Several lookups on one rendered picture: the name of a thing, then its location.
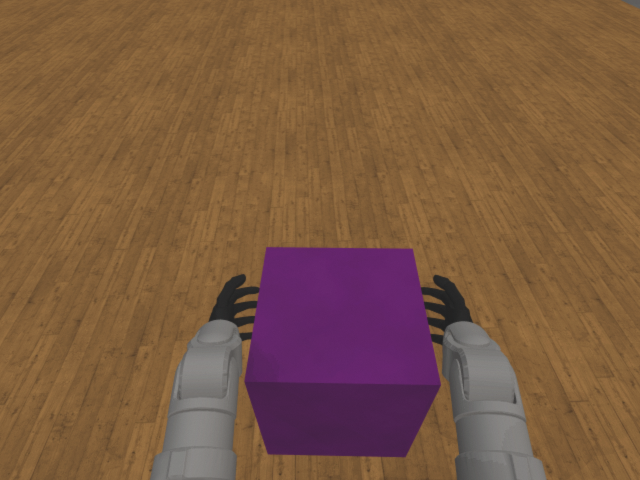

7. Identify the right robot forearm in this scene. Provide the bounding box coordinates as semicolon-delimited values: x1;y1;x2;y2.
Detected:
442;321;547;480

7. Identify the left robot hand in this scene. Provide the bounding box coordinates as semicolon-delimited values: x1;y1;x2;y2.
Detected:
209;274;260;341

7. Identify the carton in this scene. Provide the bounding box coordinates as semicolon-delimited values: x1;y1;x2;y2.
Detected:
244;247;441;457

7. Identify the right robot hand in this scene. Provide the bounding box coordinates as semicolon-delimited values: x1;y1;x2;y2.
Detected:
421;275;473;345

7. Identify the left robot forearm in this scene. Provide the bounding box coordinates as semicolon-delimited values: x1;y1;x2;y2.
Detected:
150;320;242;480

